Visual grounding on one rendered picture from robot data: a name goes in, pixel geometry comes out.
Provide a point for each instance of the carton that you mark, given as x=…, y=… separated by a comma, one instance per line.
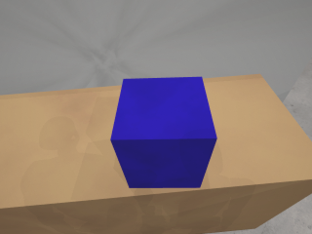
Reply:
x=163, y=133

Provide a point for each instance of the pedestal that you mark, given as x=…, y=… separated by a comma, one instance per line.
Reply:
x=59, y=173

